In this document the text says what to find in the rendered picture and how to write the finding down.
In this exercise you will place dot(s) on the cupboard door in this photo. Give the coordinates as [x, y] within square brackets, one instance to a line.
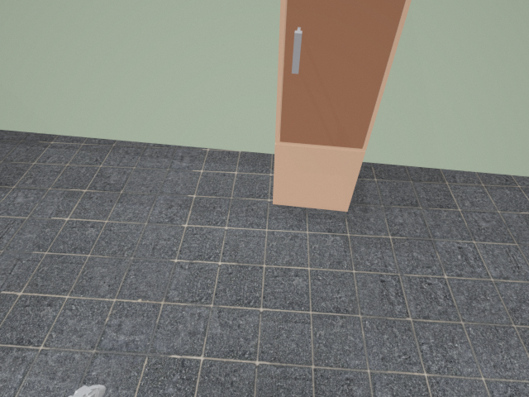
[344, 52]

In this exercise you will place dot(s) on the handle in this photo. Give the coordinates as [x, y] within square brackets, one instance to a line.
[296, 50]

